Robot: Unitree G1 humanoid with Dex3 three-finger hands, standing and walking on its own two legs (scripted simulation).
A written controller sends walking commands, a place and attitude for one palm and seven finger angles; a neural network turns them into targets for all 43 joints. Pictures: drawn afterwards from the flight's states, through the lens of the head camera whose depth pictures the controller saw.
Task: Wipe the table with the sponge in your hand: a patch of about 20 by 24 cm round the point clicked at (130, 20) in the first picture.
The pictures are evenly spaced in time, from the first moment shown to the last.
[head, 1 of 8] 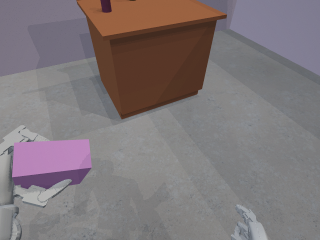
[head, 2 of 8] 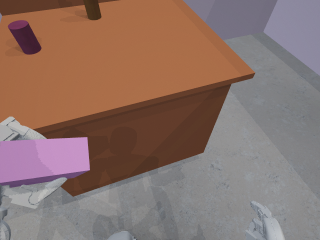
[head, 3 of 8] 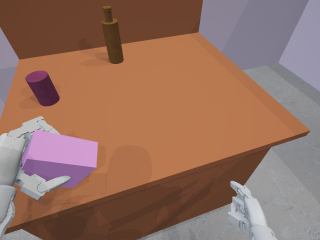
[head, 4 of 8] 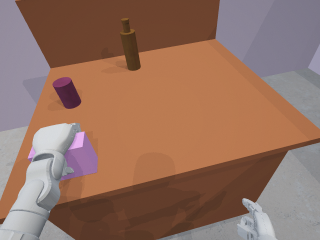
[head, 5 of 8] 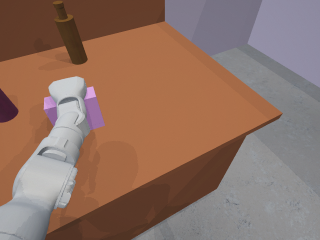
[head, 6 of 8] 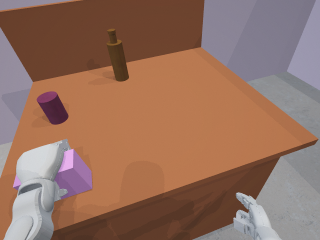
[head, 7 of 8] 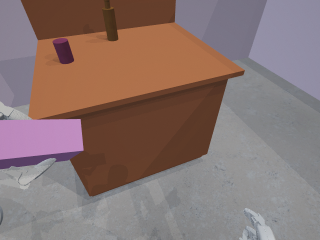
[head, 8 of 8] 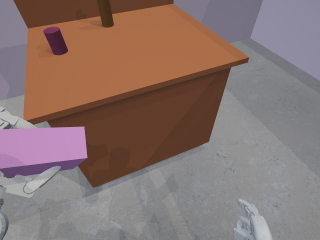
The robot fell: no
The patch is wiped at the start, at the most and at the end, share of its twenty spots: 0.00 0.85 0.85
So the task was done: no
